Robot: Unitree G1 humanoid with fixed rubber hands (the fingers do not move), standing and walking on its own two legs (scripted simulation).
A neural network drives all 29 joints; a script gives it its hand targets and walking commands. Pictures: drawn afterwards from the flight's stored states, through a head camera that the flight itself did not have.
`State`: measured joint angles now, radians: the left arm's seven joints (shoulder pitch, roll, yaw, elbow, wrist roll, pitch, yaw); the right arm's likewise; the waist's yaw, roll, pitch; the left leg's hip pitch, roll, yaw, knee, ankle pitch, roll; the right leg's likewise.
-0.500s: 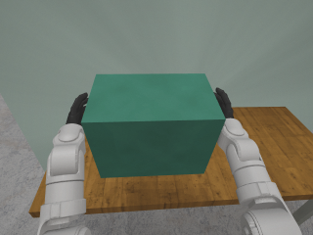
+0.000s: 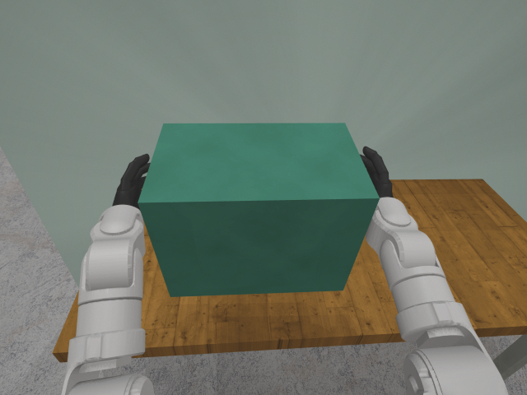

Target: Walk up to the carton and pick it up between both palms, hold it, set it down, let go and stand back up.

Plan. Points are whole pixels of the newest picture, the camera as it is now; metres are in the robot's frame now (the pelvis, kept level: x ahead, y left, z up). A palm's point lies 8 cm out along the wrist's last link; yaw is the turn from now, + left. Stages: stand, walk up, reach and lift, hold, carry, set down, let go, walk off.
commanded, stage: hold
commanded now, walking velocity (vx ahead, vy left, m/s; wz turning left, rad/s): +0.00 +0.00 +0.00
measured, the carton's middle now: (257, 210) +0.36 +0.01 +0.14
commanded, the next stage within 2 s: set down in 1.04 s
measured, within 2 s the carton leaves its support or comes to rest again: neither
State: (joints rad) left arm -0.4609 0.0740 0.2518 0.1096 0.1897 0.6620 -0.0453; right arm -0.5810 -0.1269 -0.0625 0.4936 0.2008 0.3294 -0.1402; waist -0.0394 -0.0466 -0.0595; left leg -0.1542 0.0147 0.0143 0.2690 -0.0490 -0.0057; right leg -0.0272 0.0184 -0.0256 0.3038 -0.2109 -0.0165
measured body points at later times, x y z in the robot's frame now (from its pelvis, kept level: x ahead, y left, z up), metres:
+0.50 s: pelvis +0.00 +0.00 +0.00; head -0.04 +0.02 +0.45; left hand +0.36 +0.19 +0.17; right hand +0.38 -0.18 +0.17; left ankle +0.07 +0.12 -0.75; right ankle -0.02 -0.10 -0.75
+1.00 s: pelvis +0.00 +0.00 +0.00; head -0.05 +0.02 +0.45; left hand +0.36 +0.19 +0.17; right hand +0.37 -0.18 +0.17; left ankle +0.07 +0.12 -0.75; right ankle -0.02 -0.10 -0.75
